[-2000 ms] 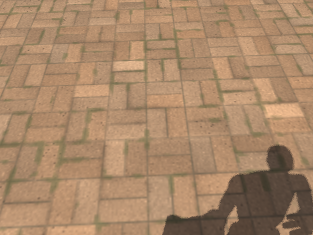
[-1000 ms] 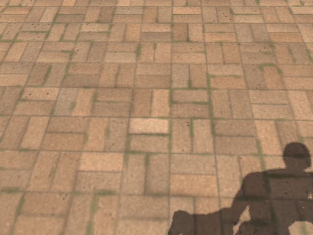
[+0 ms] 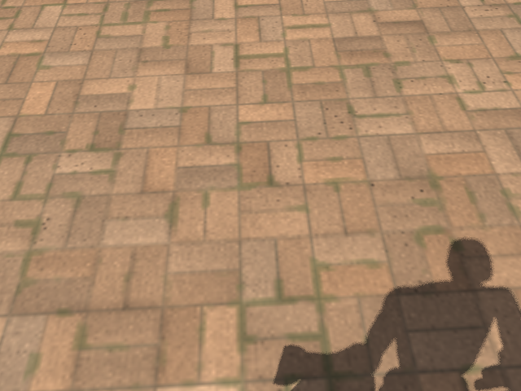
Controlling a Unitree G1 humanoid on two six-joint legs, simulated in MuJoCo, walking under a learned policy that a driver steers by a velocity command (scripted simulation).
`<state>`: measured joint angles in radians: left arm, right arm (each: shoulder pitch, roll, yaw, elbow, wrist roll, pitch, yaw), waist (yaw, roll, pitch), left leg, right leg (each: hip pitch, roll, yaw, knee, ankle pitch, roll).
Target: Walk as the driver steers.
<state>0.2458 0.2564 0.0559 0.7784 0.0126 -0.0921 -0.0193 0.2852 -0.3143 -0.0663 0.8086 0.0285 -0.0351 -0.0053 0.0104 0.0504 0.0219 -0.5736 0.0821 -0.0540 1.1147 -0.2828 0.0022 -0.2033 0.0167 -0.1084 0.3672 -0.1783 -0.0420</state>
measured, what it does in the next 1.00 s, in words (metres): walks ahead: left foot, then right foot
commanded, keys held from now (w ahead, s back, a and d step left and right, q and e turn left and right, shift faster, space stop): w+q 0.46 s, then w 0.02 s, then w+e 0.36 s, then e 0.16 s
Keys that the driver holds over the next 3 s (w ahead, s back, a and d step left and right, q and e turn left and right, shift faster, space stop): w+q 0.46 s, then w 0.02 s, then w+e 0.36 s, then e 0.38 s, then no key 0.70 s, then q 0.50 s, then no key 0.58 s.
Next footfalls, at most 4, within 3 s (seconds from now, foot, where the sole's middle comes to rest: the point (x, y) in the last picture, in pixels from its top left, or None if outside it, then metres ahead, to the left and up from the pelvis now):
0.32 left None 0.32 0.16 -0.78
0.86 right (271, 320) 0.69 0.04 -0.78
1.34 left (201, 287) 0.79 0.24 -0.78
1.66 right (288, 309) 0.72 -0.01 -0.78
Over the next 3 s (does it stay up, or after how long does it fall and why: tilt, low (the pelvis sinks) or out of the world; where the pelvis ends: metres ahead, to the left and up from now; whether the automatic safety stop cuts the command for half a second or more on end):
stays up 0.77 0.11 -0.01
